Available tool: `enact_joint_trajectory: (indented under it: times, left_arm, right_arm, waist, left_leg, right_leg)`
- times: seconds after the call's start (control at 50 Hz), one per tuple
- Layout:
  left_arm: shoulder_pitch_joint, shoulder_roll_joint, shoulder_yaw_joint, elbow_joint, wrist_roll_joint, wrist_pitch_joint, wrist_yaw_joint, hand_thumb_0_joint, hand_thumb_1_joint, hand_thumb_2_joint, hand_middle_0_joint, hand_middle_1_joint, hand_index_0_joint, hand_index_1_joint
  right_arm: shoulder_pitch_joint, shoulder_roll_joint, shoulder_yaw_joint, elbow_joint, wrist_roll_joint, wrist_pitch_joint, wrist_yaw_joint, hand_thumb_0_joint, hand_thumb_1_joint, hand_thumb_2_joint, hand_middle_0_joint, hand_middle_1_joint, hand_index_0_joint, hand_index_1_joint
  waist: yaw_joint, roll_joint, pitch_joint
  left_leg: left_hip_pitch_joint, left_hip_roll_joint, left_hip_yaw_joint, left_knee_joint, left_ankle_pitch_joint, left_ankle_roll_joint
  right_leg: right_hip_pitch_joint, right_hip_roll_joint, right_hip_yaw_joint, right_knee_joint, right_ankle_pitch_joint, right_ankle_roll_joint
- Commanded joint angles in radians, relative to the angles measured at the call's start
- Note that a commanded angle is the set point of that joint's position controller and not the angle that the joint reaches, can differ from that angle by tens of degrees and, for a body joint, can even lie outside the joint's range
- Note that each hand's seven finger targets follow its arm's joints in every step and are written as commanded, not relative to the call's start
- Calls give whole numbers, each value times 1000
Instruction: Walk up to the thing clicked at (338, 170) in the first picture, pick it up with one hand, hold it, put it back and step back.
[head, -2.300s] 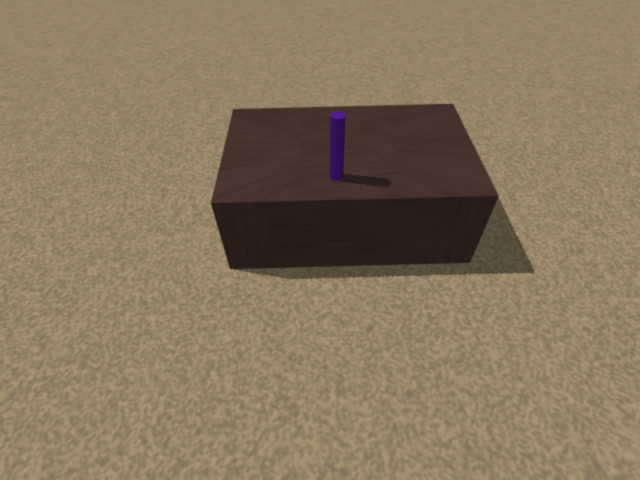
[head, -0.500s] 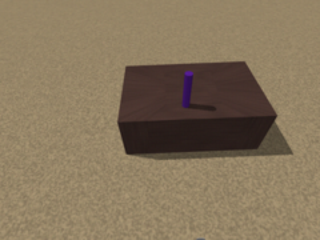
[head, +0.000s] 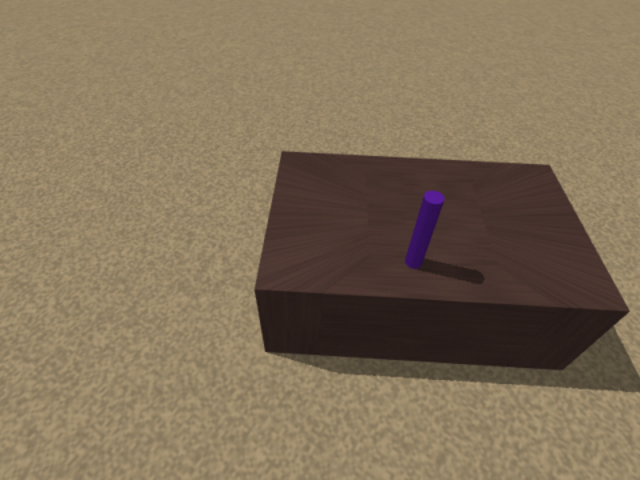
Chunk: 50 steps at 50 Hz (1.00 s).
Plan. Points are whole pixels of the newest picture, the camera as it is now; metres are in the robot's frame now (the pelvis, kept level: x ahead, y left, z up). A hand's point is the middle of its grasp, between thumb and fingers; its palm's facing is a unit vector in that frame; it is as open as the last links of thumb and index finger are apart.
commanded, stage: walk up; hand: right
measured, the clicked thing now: (422, 232) +0.76 -0.24 -0.27
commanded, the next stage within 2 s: none
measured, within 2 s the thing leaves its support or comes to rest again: neither
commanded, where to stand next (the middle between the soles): +0.35 -0.01 m, yaw -3 degrees
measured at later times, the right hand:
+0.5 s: hand (532, 461) +0.21 -0.28 -0.14, palm faces -0.01 +0.94 -0.33, open 7.4 cm
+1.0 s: hand (470, 344) +0.38 -0.23 -0.13, palm faces +0.01 +0.92 -0.39, open 7.4 cm
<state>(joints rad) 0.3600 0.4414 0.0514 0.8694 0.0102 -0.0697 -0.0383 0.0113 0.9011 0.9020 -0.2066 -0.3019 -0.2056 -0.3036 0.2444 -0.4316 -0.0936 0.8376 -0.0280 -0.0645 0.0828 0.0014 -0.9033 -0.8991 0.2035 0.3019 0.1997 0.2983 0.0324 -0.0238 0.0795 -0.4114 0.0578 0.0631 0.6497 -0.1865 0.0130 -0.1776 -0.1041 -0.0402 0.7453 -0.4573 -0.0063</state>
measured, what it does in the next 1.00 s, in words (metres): walks ahead: right foot, then left foot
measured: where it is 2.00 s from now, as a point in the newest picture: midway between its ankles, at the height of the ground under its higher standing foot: (311, 470)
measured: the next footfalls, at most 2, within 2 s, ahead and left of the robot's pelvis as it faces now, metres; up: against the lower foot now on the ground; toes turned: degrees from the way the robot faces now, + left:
right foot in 0.38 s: +0.32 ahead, -0.11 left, +0.00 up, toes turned -5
left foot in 0.74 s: +0.38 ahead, +0.16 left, +0.00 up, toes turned +1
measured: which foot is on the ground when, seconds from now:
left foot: down 0.00-0.40, up 0.42-0.72, down 0.74-1.00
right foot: up 0.00-0.36, down 0.38-1.00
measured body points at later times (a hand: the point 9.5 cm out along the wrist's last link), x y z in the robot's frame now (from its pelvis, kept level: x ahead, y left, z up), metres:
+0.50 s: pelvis +0.17 -0.01 +0.01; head +0.19 -0.03 +0.46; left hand +0.26 +0.31 -0.08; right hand +0.21 -0.33 -0.12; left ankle +0.14 +0.12 -0.66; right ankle +0.23 -0.13 -0.72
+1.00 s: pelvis +0.28 +0.04 +0.00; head +0.31 +0.06 +0.45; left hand +0.35 +0.35 -0.13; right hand +0.38 -0.27 -0.10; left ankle +0.34 +0.16 -0.72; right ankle +0.29 -0.10 -0.72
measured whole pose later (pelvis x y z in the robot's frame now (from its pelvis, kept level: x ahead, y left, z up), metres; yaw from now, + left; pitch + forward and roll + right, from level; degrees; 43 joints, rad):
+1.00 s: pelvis +0.28 +0.04 +0.00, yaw -3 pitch -2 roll -1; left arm 0.22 0.40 0.03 0.99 0.01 -0.01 0.00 0.01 0.91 0.90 -0.20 -0.30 -0.20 -0.30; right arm 0.15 -0.37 -0.01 0.92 0.00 -0.03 0.01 0.00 -0.90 -0.90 0.21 0.30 0.20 0.30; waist 0.01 -0.02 0.10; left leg -0.38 0.07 0.05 0.71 -0.29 0.00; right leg -0.29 -0.03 -0.03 0.68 -0.33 0.01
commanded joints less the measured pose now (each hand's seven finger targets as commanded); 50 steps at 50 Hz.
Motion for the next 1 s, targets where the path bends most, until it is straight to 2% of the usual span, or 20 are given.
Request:
enact_joint_trajectory:
  times: [0.0, 0.08, 0.16, 0.22, 0.28, 0.34, 0.36, 0.38, 0.4, 0.5, 0.56, 0.68, 0.7, 0.72, 0.74, 0.76, 0.82, 0.88, 0.92, 0.98]
  left_arm:
    - [-37, 232, 42, -92, -11, -20, 33, 0, 900, 900, -200, -300, -200, -300]
    - [53, 205, 47, -18, -17, -14, 12, 0, 900, 900, -200, -300, -200, -300]
    - [-21, 175, 45, -49, -3, -8, -10, 0, 900, 900, -200, -300, -200, -300]
    - [-66, 160, 49, -66, 3, -9, -15, 0, 900, 900, -200, -300, -200, -300]
    - [-63, 151, 53, -59, 2, -19, -16, 0, 900, 900, -200, -300, -200, -300]
    - [62, 184, 76, -16, 6, -36, 3, 0, 900, 900, -200, -300, -200, -300]
    - [159, 242, 100, -4, 12, -44, 16, 0, 900, 900, -200, -300, -200, -300]
    - [152, 332, 114, -35, 7, -52, 26, 0, 900, 900, -200, -300, -200, -300]
    - [90, 335, 104, -49, -7, -45, 21, 0, 900, 900, -200, -300, -200, -300]
    - [-24, 256, 79, -82, -7, -44, 24, 0, 900, 900, -200, -300, -200, -300]
    - [-19, 263, 82, -96, 3, -43, 18, 0, 900, 900, -200, -300, -200, -300]
    - [-101, 203, 35, -101, -5, -3, 30, 0, 900, 900, -200, -300, -200, -300]
    - [-105, 160, 18, -104, -9, 6, 33, 0, 900, 900, -200, -300, -200, -300]
    - [-75, 96, -1, -103, -15, 14, 33, 0, 900, 900, -200, -300, -200, -300]
    - [-10, 99, -4, -75, -27, 35, 43, 0, 900, 900, -200, -300, -200, -300]
    - [-29, 178, 16, -34, -21, 44, 53, 0, 900, 900, -200, -300, -200, -300]
    - [-30, 173, 19, 22, -22, 43, 52, 0, 900, 900, -200, -300, -200, -300]
    - [-12, 154, 23, 77, -13, 41, 47, 0, 900, 900, -200, -300, -200, -300]
    - [-12, 149, 27, 102, -1, 43, 49, 0, 900, 900, -200, -300, -200, -300]
    - [-184, 217, 26, 69, 3, 35, 42, 0, 900, 900, -200, -300, -200, -300]
  right_arm:
    - [181, -343, -96, -45, 34, -22, -38, 0, -900, -900, 200, 300, 200, 300]
    - [71, -239, -44, -72, 26, -32, -46, 0, -900, -900, 200, 300, 200, 300]
    - [93, -249, -44, -88, 17, -33, -46, 0, -900, -900, 200, 300, 200, 300]
    - [109, -263, -47, -92, 21, -32, -44, 0, -900, -900, 200, 300, 200, 300]
    - [78, -247, -39, -106, 21, -21, -41, 0, -900, -900, 200, 300, 200, 300]
    - [71, -189, -12, -125, 29, -8, -41, 0, -900, -900, 200, 300, 200, 300]
    - [86, -136, 7, -139, 31, -11, -42, 0, -900, -900, 200, 300, 200, 300]
    - [115, -100, 20, -149, 29, -3, -42, 0, -900, -900, 200, 300, 200, 300]
    - [80, -207, -11, -122, 18, 13, -55, 0, -900, -900, 200, 300, 200, 300]
    - [150, -195, -20, -37, 19, 16, -35, 0, -900, -900, 200, 300, 200, 300]
    - [103, -171, -21, -44, 7, 17, -20, 0, -900, -900, 200, 300, 200, 300]
    - [105, -137, -15, 10, 14, -3, -56, 0, -900, -900, 200, 300, 200, 300]
    - [134, -162, -19, 24, 10, -9, -67, 0, -900, -900, 200, 300, 200, 300]
    - [157, -241, -35, 26, -1, -16, -77, 0, -900, -900, 200, 300, 200, 300]
    - [94, -283, -31, -14, 8, -20, -81, 0, -900, -900, 200, 300, 200, 300]
    - [42, -303, -40, -8, 19, -12, -79, 0, -900, -900, 200, 300, 200, 300]
    - [-50, -243, -10, -4, 8, -6, -92, 0, -900, -900, 200, 300, 200, 300]
    - [-87, -231, 2, 9, 15, 3, -90, 0, -900, -900, 200, 300, 200, 300]
    - [-122, -215, 13, 10, 26, 14, -90, 0, -900, -900, 200, 300, 200, 300]
    - [-115, -148, 33, 46, 43, 21, -91, 0, -900, -900, 200, 300, 200, 300]
  waist:
    - [-113, 169, -82]
    - [-36, 201, -24]
    - [-60, 193, -27]
    - [-63, 183, -22]
    - [-50, 171, -35]
    - [32, 23, -110]
    - [85, -164, -155]
    - [59, -265, -133]
    - [46, -104, -68]
    - [-21, -131, -15]
    - [-5, -150, -11]
    - [-56, -75, -90]
    - [-77, -6, -109]
    - [-78, 218, -146]
    - [-44, 214, -146]
    - [-43, 174, -107]
    - [-18, 209, -76]
    - [-10, 236, -114]
    - [12, 200, -118]
    - [-56, -8, -85]
  left_leg:
    - [369, 367, -662, -396, -374, 252]
    - [207, 226, -273, -364, -42, 183]
    - [242, 236, -217, -367, -15, 240]
    - [232, 237, -206, -369, -35, 230]
    - [202, 192, -140, -293, 21, 194]
    - [66, 118, -55, -15, 77, 120]
    - [-59, 35, 8, 262, -21, 80]
    - [-276, -80, 2, 437, -331, 25]
    - [-258, -11, -105, 497, -392, 24]
    - [-156, 51, -111, 344, -195, 2]
    - [-89, 45, -58, 197, -164, -15]
    - [248, -42, 23, -77, 67, -5]
    - [312, -30, -4, -137, 73, 10]
    - [348, 175, -280, -243, 103, 59]
    - [280, 335, -525, -332, 4, 176]
    - [184, 341, -536, -334, -121, 237]
    - [156, 228, -318, -258, -18, 171]
    - [116, 201, -235, -196, 110, 150]
    - [41, 191, -209, -155, 54, 121]
    - [138, 49, -100, -108, -141, 17]
  right_leg:
    - [-523, 80, 135, 512, -44, -59]
    - [-370, 7, 107, 324, 107, -35]
    - [-361, 0, 35, 123, 99, -7]
    - [-325, 6, 12, 17, 176, -16]
    - [-217, 55, -33, -104, 229, -20]
    - [124, 106, -32, -244, 275, -45]
    - [249, -30, 180, -344, 121, -87]
    - [291, -302, 658, -499, -18, -193]
    - [144, -357, 709, -503, -122, -284]
    - [-22, -176, 283, -466, 119, -223]
    - [-92, -166, 212, -461, 111, -231]
    - [-229, -89, 62, -178, 408, -151]
    - [-265, -55, 35, -84, 327, -112]
    - [-322, 38, -20, 117, 158, -49]
    - [-325, 101, 39, 154, -107, -22]
    - [-275, 55, 77, 229, -146, -28]
    - [-258, 14, 91, 105, -69, -30]
    - [-125, 52, 23, -39, 41, -24]
    - [-16, 66, 6, -163, 166, -34]
    - [-182, -77, 222, -286, 205, -97]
